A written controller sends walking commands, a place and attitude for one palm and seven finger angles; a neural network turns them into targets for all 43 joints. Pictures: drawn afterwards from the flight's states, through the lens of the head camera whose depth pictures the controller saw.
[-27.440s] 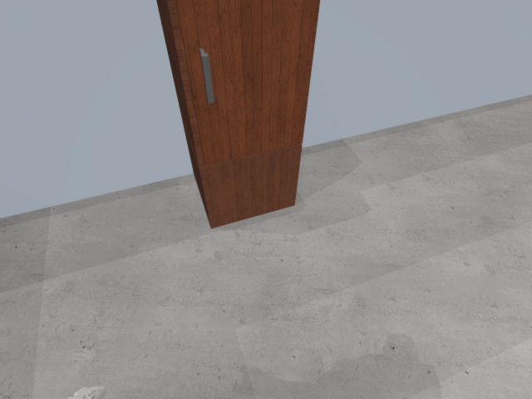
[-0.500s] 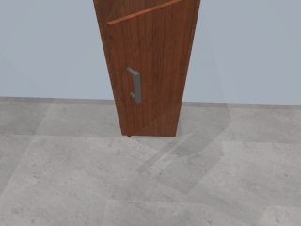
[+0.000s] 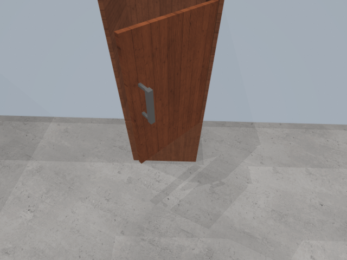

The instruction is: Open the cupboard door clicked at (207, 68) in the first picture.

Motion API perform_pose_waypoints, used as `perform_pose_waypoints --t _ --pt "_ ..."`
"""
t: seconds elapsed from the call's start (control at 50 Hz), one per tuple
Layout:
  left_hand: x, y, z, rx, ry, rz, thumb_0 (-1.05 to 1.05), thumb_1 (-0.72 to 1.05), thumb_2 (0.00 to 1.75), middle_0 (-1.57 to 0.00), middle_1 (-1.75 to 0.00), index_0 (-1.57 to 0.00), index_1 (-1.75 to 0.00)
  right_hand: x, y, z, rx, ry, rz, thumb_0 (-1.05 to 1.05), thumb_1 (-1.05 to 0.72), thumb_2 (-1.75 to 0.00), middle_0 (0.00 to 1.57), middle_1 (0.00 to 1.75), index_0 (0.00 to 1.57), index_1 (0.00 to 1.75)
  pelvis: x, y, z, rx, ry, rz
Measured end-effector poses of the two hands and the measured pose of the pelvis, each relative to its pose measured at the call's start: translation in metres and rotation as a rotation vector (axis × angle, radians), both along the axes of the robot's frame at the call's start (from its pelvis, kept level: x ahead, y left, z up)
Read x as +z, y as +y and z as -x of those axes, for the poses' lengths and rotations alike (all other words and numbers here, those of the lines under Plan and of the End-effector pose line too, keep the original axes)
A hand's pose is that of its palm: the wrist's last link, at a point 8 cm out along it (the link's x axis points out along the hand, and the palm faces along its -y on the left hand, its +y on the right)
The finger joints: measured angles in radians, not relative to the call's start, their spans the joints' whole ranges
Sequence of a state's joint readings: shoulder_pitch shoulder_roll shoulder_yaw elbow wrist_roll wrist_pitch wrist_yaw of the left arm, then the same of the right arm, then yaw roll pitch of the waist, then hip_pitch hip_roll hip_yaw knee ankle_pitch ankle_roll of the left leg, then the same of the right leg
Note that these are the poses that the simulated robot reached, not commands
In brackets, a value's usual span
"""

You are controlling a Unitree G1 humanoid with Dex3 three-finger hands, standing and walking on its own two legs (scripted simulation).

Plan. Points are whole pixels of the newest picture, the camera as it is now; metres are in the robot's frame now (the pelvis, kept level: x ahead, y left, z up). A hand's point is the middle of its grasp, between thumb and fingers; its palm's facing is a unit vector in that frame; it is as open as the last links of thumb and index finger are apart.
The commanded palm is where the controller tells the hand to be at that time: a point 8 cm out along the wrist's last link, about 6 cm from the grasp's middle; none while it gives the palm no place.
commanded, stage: look to check the result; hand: left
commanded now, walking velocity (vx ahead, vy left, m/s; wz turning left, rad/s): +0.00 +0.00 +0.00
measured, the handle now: (146, 104) +0.58 +0.12 +0.01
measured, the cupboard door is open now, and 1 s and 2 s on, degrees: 44 44 44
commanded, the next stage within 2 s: walk to a spot facing it in 0.48 s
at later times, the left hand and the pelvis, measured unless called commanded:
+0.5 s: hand out of the picture +0.00 +0.17 -0.18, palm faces +0.04 -0.98 -0.19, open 7.3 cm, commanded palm none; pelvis +0.02 +0.00 +0.00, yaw +0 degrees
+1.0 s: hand out of the picture +0.07 +0.19 -0.18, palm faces -0.11 -0.96 -0.24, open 7.3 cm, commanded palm none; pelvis +0.00 -0.01 -0.01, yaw -11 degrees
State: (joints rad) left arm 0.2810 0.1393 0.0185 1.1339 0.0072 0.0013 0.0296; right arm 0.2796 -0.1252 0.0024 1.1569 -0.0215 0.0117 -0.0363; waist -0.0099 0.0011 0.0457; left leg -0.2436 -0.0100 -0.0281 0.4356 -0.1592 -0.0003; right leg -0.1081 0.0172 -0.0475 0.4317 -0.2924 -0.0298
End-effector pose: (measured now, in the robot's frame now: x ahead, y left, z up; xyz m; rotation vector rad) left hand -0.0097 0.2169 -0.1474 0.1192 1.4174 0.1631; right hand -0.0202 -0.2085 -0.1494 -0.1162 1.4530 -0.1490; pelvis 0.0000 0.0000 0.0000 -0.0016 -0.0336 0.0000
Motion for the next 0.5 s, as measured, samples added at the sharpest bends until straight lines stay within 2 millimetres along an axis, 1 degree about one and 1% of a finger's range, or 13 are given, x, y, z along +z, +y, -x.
perform_pose_waypoints --t 0.16,0.26,0.36,0.5 --pt "0.001 -0.002 0.010 0.008 0.047 0.004 0.00 0.92 0.90 -0.20 -0.30 -0.20 -0.30 0.001 -0.005 -0.014 0.010 -0.010 0.009 0.01 -0.91 -0.90 0.20 0.30 0.20 0.30 0.001 -0.001 -0.005 -0.002 0.002 0.000" --pt "0.001 -0.004 0.012 0.011 0.061 0.008 0.00 0.91 0.90 -0.20 -0.30 -0.20 -0.30 0.002 -0.008 -0.022 0.019 -0.015 0.018 0.01 -0.91 -0.90 0.20 0.30 0.20 0.30 0.001 -0.001 -0.008 -0.003 0.006 -0.002" --pt "0.002 -0.003 0.006 0.011 0.056 0.006 0.00 0.91 0.90 -0.20 -0.30 -0.20 -0.30 0.003 -0.012 -0.031 0.024 -0.028 0.025 0.01 -0.91 -0.90 0.20 0.30 0.20 0.30 0.002 -0.001 -0.011 -0.003 0.007 -0.003" --pt "0.003 0.001 -0.008 0.000 0.026 -0.005 0.00 0.91 0.90 -0.20 -0.30 -0.20 -0.30 0.004 -0.017 -0.043 0.027 -0.051 0.034 0.01 -0.91 -0.90 0.20 0.30 0.20 0.30 0.002 -0.002 -0.015 -0.005 0.006 -0.005"
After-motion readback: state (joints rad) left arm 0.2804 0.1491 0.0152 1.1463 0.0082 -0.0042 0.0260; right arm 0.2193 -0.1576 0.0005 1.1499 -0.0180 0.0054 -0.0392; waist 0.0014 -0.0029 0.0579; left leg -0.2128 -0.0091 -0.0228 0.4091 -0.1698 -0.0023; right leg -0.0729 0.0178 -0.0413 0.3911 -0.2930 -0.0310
